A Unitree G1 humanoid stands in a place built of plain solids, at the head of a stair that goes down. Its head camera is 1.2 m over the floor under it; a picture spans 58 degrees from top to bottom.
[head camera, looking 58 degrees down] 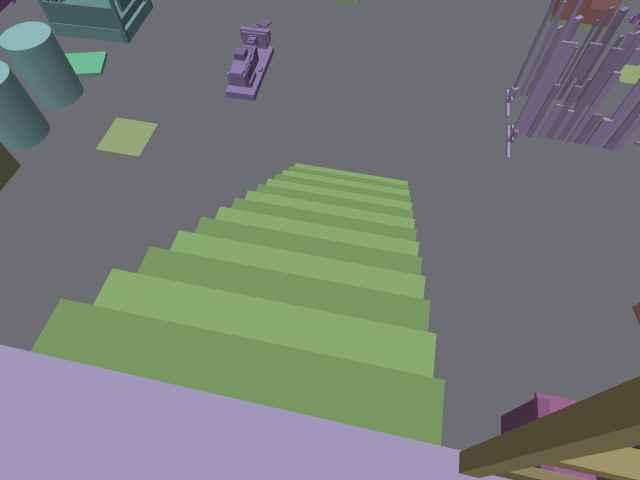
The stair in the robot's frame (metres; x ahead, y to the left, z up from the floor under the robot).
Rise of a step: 0.19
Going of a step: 0.22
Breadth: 1.33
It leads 12 degrees to the right of straight ahead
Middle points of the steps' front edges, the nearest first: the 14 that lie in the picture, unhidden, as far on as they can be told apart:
0.27 0.30 0.00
0.49 0.26 -0.19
0.71 0.21 -0.38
0.93 0.16 -0.57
1.15 0.11 -0.76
1.37 0.07 -0.95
1.59 0.02 -1.13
1.81 -0.03 -1.32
2.03 -0.08 -1.51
2.24 -0.12 -1.70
2.46 -0.17 -1.89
2.68 -0.22 -2.08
2.90 -0.27 -2.27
3.12 -0.31 -2.46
